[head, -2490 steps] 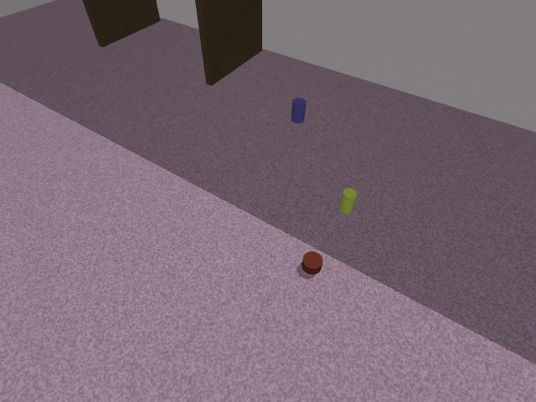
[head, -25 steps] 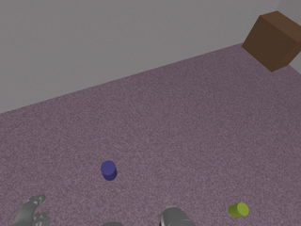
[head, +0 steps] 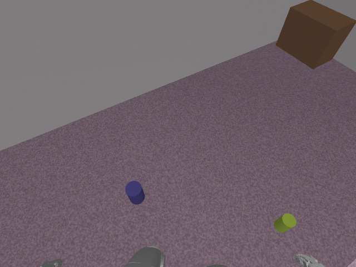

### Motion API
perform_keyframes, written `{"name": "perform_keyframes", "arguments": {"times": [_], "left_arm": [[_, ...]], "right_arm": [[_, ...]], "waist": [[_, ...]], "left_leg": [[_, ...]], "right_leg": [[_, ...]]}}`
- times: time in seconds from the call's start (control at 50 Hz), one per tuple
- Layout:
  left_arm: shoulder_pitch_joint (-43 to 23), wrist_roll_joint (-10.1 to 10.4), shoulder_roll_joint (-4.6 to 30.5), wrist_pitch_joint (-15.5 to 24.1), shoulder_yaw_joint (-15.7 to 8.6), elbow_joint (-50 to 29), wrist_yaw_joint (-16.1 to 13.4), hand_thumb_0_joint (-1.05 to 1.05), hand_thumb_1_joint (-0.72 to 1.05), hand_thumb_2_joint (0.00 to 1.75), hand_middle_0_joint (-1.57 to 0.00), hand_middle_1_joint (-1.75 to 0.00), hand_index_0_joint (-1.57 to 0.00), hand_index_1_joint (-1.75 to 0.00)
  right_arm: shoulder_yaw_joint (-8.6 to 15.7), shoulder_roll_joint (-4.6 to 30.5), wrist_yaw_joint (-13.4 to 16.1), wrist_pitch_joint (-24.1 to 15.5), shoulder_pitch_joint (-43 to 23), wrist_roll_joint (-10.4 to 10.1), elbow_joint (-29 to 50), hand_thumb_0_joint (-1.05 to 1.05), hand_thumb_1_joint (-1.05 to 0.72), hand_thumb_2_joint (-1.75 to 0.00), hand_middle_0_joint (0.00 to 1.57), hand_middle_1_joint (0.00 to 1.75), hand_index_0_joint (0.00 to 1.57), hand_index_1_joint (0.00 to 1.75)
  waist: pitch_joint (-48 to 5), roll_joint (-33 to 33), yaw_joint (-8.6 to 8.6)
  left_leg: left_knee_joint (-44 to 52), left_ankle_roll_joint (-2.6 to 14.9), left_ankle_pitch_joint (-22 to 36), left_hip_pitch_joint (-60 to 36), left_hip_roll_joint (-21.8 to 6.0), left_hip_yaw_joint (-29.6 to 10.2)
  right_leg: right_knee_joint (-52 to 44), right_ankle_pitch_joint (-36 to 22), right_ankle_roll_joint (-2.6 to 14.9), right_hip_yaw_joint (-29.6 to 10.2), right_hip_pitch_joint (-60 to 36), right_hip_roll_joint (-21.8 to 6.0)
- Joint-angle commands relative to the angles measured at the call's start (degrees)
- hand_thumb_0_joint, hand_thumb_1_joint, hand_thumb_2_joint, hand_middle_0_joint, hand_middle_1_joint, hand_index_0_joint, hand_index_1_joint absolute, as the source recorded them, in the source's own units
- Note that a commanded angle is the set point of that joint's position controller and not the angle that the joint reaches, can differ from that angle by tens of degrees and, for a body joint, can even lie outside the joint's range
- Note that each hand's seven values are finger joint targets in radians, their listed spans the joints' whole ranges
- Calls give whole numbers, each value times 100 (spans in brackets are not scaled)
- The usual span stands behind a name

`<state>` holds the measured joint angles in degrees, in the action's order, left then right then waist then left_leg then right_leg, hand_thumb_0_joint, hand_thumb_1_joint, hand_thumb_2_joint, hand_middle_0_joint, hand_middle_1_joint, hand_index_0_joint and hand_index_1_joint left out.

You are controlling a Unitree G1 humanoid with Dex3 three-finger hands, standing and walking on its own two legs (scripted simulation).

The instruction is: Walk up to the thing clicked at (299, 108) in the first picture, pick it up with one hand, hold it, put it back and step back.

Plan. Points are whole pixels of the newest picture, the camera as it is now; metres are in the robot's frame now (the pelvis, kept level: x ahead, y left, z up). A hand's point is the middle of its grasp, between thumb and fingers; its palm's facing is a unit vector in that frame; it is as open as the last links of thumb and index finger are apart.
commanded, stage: step back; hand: left
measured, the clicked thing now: (135, 193) +0.54 +0.25 -0.69
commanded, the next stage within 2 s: none
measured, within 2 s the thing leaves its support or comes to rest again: neither
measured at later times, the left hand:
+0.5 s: hand out of the picture -0.06 +0.27 -0.15, palm faces +0.00 -0.92 -0.38, open 7.4 cm
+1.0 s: hand out of the picture -0.20 +0.23 -0.14, palm faces +0.06 -0.92 -0.39, open 7.4 cm
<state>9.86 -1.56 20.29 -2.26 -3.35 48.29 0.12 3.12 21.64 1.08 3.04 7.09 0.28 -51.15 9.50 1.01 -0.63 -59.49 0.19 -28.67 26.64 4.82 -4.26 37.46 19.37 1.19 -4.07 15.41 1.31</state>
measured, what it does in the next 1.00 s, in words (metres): walks backwards: left foot, then right foot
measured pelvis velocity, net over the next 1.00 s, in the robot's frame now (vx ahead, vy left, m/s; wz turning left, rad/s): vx -0.32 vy -0.04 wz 0.08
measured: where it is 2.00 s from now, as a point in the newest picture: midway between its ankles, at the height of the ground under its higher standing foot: outside the picture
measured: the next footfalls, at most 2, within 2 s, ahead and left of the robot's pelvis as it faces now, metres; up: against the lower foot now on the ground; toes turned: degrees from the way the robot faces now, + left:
left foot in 0.20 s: -0.05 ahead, +0.12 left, +0.00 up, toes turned +2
right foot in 0.58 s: -0.18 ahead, -0.17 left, +0.00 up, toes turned +2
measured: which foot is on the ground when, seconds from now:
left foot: up 0.00-0.18, down 0.20-0.60, up 0.62-0.88, down 0.90-1.00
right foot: down 0.00-0.22, up 0.24-0.56, down 0.58-0.92, up 0.94-1.00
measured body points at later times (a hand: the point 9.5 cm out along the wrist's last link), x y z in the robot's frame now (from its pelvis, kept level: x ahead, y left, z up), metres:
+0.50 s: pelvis -0.15 -0.01 +0.00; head -0.09 +0.01 +0.44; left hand -0.06 +0.31 -0.12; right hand -0.03 -0.32 -0.10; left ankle -0.09 +0.12 -0.72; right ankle -0.19 -0.17 -0.67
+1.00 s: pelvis -0.32 -0.04 -0.01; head -0.27 -0.03 +0.44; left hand -0.21 +0.28 -0.12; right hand -0.22 -0.35 -0.12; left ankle -0.30 +0.07 -0.73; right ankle -0.27 -0.17 -0.68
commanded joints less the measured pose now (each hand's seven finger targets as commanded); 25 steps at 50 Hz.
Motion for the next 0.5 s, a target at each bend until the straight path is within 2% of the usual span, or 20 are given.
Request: {"name": "perform_keyframes", "arguments": {"times": [0.0,0.04,0.06,0.1,0.12,0.14,0.16,0.18,0.2,0.22,0.24,0.26,0.28,0.32,0.34,0.38,0.42,0.44,0.46,0.48], "left_arm": [[-513,-32,1376,154,-451,-775,-181,0,90,90,-20,-30,-20,-30],[-309,-74,1356,125,-442,-827,-202,0,90,90,-20,-30,-20,-30],[-97,-70,1315,104,-433,-809,-194,0,90,90,-20,-30,-20,-30],[-28,-54,1365,58,-437,-837,-186,0,90,90,-20,-30,-20,-30],[-55,-28,1442,36,-431,-870,-170,0,90,90,-20,-30,-20,-30],[-187,10,1485,1,-412,-905,-148,0,90,90,-20,-30,-20,-30],[-153,44,1442,-42,-382,-925,-120,0,90,90,-20,-30,-20,-30],[17,61,1268,-72,-322,-923,-99,0,90,90,-20,-30,-20,-30],[-137,76,1084,-44,-286,-1041,-102,0,90,90,-20,-30,-20,-30],[-659,2,1313,-33,-408,-1051,-198,0,90,90,-20,-30,-20,-30],[-672,-29,1367,-45,-434,-951,-220,0,90,90,-20,-30,-20,-30],[-408,50,1271,-55,-430,-859,-207,0,90,90,-20,-30,-20,-30],[-114,100,1224,-56,-425,-741,-194,0,90,90,-20,-30,-20,-30],[105,65,1302,-48,-497,-657,-146,0,90,90,-20,-30,-20,-30],[154,44,1265,-50,-495,-644,-139,0,90,90,-20,-30,-20,-30],[81,25,1211,-49,-489,-718,-123,0,90,90,-20,-30,-20,-30],[25,20,1219,-43,-483,-738,-89,0,90,90,-20,-30,-20,-30],[61,31,1207,-29,-473,-718,-79,0,90,90,-20,-30,-20,-30],[168,31,1182,-14,-459,-684,-68,0,90,90,-20,-30,-20,-30],[188,22,1186,12,-468,-590,-52,0,90,90,-20,-30,-20,-30]], "right_arm": [[211,1138,94,-196,441,-64,338,0,-90,-90,20,30,20,30],[187,1117,105,-205,414,-68,414,0,-90,-90,20,30,20,30],[186,1091,98,-220,288,-42,463,0,-90,-90,20,30,20,30],[188,1000,84,-240,361,22,498,0,-90,-90,20,30,20,30],[214,997,64,-252,468,44,469,0,-90,-90,20,30,20,30],[248,981,52,-273,694,79,373,0,-90,-90,20,30,20,30],[283,1015,46,-301,798,105,339,0,-90,-90,20,30,20,30],[377,1277,39,-327,682,181,376,0,-90,-90,20,30,20,30],[513,1934,2,-325,483,212,493,0,-90,-90,20,30,20,30],[577,2170,-12,-336,479,151,566,0,-90,-90,20,30,20,30],[534,1954,18,-374,347,174,519,0,-90,-90,20,30,20,30],[417,1671,51,-383,91,163,563,0,-90,-90,20,30,20,30],[380,1519,77,-383,-93,185,604,0,-90,-90,20,30,20,30],[384,1468,97,-386,-10,154,672,0,-90,-90,20,30,20,30],[380,1418,92,-373,46,161,693,0,-90,-90,20,30,20,30],[402,1412,114,-356,215,156,739,0,-90,-90,20,30,20,30],[441,1530,121,-352,257,155,790,0,-90,-90,20,30,20,30],[443,1554,120,-340,248,169,795,0,-90,-90,20,30,20,30],[461,1603,114,-326,157,173,850,0,-90,-90,20,30,20,30],[448,1606,86,-293,194,194,834,0,-90,-90,20,30,20,30]], "waist": [[-803,-888,66],[-1006,-1081,-55],[-1074,-1015,-188],[-1152,-1199,-168],[-1204,-1247,-101],[-1292,-1166,50],[-1335,-958,99],[-1356,-413,26],[-1252,1015,104],[-1101,1239,467],[-968,694,334],[-975,423,87],[-952,449,-101],[-978,623,-85],[-980,557,-49],[-998,603,116],[-1040,776,185],[-1118,815,197],[-1182,965,113],[-1248,957,175]], "left_leg": [[-754,-110,-96,-178,173,-290],[155,-141,-210,-26,-48,-158],[623,-160,-262,-13,-44,4],[1742,-103,-92,-303,-244,224],[2297,-54,238,-648,-271,347],[3061,-2,874,-1088,-258,508],[3772,0,1770,-1506,-305,516],[3772,219,2023,-2021,-889,-364],[3969,892,2792,-2135,-2234,-2029],[4124,1636,3288,-1208,-2969,-2577],[3922,1601,3645,-1114,-2780,-2182],[3676,1390,4110,-1395,-2368,-1571],[3477,1187,4297,-1609,-2045,-1127],[3287,1310,4520,-1671,-2035,-971],[3283,1306,4442,-1774,-1932,-862],[3244,1411,4219,-2017,-1995,-884],[3236,1474,3914,-1969,-2137,-918],[3195,1450,3734,-1972,-2110,-910],[3118,1341,3634,-1882,-2117,-858],[3070,1242,3341,-1688,-1897,-718]], "right_leg": [[-1128,-3039,1152,-956,-98,-1248],[-980,-3254,1168,-1011,-813,-1319],[-866,-3339,1148,-978,-1139,-1280],[-704,-3354,1056,-981,-1239,-1305],[-569,-3263,980,-979,-1124,-1262],[-351,-3079,867,-881,-925,-1184],[-132,-2687,650,-810,-635,-1050],[86,-1690,357,-690,204,-705],[962,249,49,-87,1317,278],[2176,1753,-51,-355,1027,372],[2905,1688,-10,-767,1022,419],[3203,1400,38,-869,1248,484],[3380,1142,48,-865,1436,496],[3556,1038,-85,-735,1354,438],[3522,972,-158,-710,1405,496],[3017,1065,-273,-596,1415,394],[2360,1144,-302,-453,1151,214],[1880,1125,-300,-335,991,142],[1297,1032,-242,-212,754,-29],[845,931,-240,76,426,32]]}}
